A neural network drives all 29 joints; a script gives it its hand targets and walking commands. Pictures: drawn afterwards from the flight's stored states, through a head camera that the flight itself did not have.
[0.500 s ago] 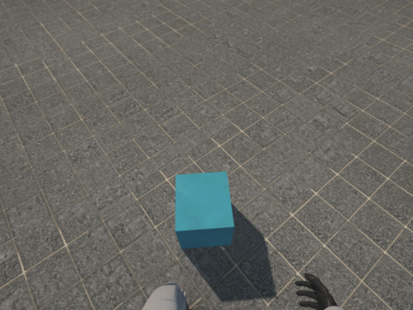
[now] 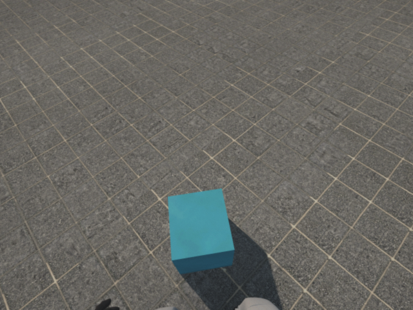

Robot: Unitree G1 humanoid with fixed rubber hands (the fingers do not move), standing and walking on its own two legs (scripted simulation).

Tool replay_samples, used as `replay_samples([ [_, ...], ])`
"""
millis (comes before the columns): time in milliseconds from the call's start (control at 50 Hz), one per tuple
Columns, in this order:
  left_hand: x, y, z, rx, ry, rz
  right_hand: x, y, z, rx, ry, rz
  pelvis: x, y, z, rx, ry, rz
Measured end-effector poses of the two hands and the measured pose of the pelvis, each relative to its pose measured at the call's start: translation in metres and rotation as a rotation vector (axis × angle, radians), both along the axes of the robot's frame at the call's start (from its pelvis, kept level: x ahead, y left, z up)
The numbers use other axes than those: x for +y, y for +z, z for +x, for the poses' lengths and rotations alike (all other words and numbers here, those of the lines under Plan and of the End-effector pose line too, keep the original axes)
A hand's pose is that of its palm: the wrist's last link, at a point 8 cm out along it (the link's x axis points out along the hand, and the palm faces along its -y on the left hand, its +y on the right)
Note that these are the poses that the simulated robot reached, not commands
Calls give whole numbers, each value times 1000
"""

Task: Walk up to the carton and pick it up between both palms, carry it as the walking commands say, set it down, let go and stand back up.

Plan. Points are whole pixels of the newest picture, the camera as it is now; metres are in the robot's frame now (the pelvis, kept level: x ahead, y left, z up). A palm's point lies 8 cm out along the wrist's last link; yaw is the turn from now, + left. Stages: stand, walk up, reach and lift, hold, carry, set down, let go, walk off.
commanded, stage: walk up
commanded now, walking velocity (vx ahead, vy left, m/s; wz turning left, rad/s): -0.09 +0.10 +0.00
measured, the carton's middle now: (200, 231) +0.47 +0.04 -0.64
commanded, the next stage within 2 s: none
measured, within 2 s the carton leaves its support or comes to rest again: neither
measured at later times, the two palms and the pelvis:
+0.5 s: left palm out of the picture -0.02 +0.27 -0.13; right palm out of the picture +0.01 -0.19 -0.13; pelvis -0.02 +0.03 +0.01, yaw +2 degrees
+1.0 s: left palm out of the picture -0.02 +0.29 -0.13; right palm out of the picture +0.02 -0.19 -0.13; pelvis -0.01 +0.05 +0.01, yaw +4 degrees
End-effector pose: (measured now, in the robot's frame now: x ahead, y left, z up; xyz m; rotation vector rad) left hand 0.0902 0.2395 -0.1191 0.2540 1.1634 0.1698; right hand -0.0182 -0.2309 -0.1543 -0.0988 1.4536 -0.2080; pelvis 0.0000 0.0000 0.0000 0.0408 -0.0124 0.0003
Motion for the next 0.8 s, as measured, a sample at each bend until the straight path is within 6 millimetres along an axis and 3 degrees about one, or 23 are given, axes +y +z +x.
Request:
replay_samples([
  [100, 7, 11, -18, 15, 26, 25, -8, 6, 27, -47, 44, 0, -1, 8, -3, 3, 10, -3],
  [200, 15, 5, -37, 33, 51, 4, -8, 13, 45, -104, 57, -34, 5, 8, -6, 11, 6, -17],
  [320, 33, -10, -64, 65, 116, -34, 8, 19, 38, -130, 91, -61, 21, 4, -15, 1, 25, -30],
  [520, 24, -15, -112, 174, 148, -90, 38, 21, 29, -130, 86, -18, 34, 9, -16, -11, 27, -32],
  [700, 26, -14, -118, 190, 155, -77, 41, 18, 33, -124, 82, -17, 38, 8, -15, 6, 37, -34],
  [800, 43, -17, -114, 171, 176, -46, 36, 16, 31, -107, 102, -41, 44, 3, -21, 13, 57, -42],
])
